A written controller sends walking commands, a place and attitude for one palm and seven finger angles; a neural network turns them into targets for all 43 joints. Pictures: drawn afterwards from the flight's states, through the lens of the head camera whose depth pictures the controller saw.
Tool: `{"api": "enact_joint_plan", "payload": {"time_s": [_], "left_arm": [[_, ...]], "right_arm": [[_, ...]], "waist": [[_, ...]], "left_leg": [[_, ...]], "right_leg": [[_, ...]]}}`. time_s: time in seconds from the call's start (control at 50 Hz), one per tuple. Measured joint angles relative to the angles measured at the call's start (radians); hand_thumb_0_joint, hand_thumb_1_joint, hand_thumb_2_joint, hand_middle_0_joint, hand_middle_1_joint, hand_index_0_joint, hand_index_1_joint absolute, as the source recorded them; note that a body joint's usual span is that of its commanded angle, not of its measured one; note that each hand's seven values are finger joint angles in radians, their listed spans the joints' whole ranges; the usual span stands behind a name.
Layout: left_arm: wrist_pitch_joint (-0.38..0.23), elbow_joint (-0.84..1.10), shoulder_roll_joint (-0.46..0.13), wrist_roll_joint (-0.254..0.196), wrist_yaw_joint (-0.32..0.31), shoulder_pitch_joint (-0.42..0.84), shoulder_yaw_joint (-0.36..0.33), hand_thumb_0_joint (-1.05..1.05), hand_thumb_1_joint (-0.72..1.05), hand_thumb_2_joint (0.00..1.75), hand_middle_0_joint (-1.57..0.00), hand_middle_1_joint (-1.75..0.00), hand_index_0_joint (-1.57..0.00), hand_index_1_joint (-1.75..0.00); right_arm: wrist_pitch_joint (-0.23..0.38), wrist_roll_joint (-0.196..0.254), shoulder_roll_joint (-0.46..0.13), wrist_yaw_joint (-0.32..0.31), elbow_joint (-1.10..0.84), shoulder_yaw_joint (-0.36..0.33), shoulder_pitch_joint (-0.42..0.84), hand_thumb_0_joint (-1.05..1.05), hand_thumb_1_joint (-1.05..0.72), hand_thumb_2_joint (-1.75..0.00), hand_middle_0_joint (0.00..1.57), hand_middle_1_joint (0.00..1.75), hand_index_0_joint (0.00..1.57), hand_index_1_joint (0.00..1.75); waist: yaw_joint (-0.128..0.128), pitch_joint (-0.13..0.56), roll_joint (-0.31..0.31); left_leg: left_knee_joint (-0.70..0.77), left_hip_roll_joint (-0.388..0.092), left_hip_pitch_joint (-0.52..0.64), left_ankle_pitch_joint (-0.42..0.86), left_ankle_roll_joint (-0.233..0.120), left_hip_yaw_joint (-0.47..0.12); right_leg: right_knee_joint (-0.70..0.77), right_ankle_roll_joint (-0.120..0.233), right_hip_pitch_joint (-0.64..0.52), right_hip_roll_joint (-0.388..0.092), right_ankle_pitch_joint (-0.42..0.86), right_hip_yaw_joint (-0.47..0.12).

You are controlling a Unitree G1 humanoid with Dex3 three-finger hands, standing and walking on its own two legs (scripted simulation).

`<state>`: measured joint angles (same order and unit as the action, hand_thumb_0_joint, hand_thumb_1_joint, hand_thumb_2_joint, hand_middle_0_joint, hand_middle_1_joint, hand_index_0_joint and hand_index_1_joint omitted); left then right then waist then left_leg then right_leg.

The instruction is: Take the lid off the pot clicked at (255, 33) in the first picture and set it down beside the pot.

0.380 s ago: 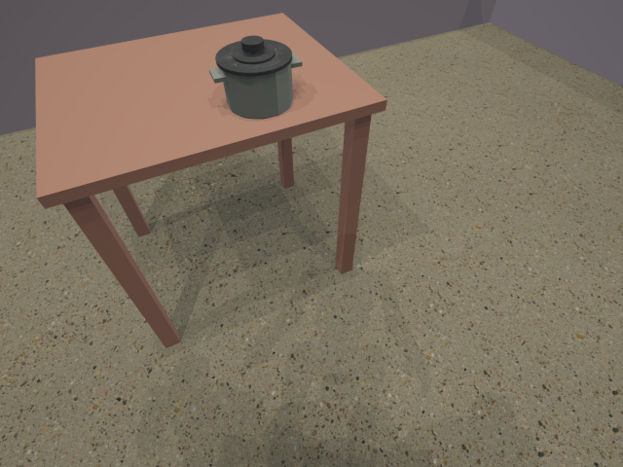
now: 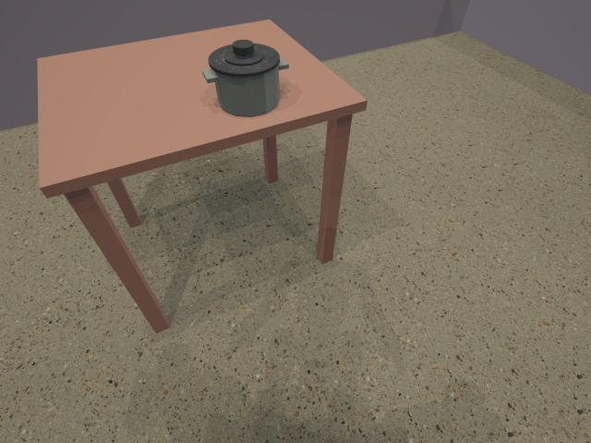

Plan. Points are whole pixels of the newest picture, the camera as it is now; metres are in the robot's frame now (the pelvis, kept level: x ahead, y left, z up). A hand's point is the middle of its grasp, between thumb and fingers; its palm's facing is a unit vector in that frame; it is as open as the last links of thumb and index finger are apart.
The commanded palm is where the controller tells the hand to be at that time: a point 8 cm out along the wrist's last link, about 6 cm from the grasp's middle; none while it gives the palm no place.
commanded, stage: look at it before walking up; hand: left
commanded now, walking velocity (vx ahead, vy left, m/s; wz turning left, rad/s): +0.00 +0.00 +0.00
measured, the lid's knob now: (243, 47) +0.93 +0.18 +0.12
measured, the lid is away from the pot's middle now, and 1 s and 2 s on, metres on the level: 0.00 0.00 0.00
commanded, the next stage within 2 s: walk to a spot facing it in 0.26 s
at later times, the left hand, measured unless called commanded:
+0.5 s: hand out of the picture +0.05 +0.24 -0.16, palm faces -0.03 -0.95 -0.32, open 7.4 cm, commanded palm none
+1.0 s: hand out of the picture +0.04 +0.18 -0.16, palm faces -0.18 -0.95 -0.25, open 7.4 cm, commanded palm none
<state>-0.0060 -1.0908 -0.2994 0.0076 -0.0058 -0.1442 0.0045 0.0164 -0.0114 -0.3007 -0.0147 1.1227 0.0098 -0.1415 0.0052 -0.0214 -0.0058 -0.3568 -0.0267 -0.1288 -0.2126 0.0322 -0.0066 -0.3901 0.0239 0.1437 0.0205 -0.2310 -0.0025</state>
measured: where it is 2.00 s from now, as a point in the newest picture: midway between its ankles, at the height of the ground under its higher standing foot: outside the picture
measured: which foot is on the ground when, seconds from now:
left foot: down 0.00-0.74, up 0.76-1.00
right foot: down 0.00-1.00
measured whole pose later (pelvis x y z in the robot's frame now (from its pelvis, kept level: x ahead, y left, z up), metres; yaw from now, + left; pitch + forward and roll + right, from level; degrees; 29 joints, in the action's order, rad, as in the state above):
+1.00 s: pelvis -0.03 -0.01 -0.01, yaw -15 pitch +1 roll +3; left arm 0.04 -0.93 -0.18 0.01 0.00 -0.30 -0.05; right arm -0.04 -0.01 -0.23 -0.02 0.92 -0.06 -0.14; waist -0.04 -0.07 0.00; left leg -0.92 -0.01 -0.41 -0.42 0.05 -0.02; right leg -0.50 0.06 0.31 0.10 -0.19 -0.17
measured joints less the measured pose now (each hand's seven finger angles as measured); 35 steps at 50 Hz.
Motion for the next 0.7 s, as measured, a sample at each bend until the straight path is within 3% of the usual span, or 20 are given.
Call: {"api": "enact_joint_plan", "payload": {"time_s": [0.46, 0.64, 0.7], "left_arm": [[0.009, -0.006, -0.002, 0.0, -0.001, -0.018, -0.004, 0.0, 0.9, 0.9, -0.21, -0.3, -0.21, -0.3], [0.059, 0.063, 0.036, 0.005, 0.005, -0.074, -0.028, 0.0, 0.9, 0.9, -0.2, -0.3, -0.2, -0.3], [0.066, 0.096, 0.05, 0.007, 0.013, -0.087, -0.037, 0.0, 0.9, 0.9, -0.2, -0.3, -0.2, -0.3]], "right_arm": [[0.004, 0.001, 0.004, -0.004, 0.004, 0.0, -0.002, 0.0, -0.9, -0.9, 0.2, 0.3, 0.2, 0.3], [-0.022, -0.002, 0.062, -0.015, -0.091, -0.027, -0.026, 0.0, -0.9, -0.9, 0.2, 0.3, 0.2, 0.3], [-0.028, -0.004, 0.077, -0.011, -0.116, -0.037, -0.043, 0.0, -0.9, -0.9, 0.2, 0.3, 0.2, 0.3]], "waist": [[-0.012, -0.005, 0.001], [-0.018, -0.027, 0.018], [-0.025, -0.044, 0.026]], "left_leg": [[0.009, 0.01, 0.002, 0.008, -0.012, 0.017], [-0.123, -0.013, -0.06, -0.064, -0.007, 0.103], [-0.18, -0.021, -0.081, -0.093, -0.001, 0.133]], "right_leg": [[0.006, -0.013, 0.005, -0.01, 0.012, -0.017], [-0.174, -0.009, 0.124, 0.019, -0.049, -0.101], [-0.271, -0.015, 0.175, 0.01, -0.094, -0.079]]}}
